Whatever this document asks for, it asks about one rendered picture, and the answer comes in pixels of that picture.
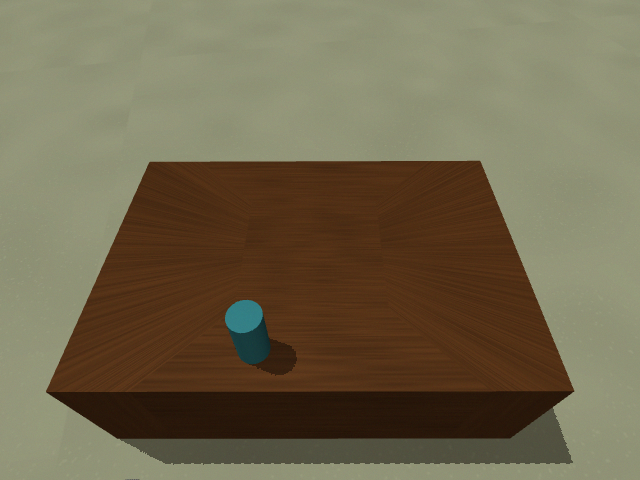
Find can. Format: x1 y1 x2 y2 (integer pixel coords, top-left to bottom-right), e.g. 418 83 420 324
225 300 271 364

